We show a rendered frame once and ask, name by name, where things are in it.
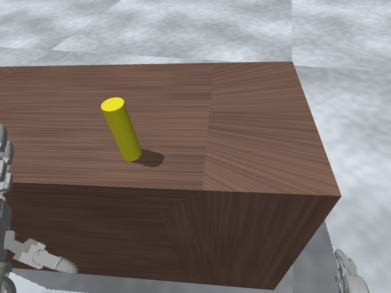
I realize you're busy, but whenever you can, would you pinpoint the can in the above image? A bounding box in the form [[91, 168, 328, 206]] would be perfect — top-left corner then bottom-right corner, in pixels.
[[101, 98, 142, 161]]

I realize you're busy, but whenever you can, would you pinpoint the left robot arm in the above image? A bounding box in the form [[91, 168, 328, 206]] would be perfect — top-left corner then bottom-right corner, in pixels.
[[0, 261, 16, 293]]

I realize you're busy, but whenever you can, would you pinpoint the left robot hand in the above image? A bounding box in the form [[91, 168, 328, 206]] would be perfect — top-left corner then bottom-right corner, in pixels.
[[0, 123, 78, 274]]

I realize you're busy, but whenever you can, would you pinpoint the right robot hand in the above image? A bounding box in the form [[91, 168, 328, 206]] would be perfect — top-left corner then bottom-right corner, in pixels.
[[335, 249, 370, 293]]

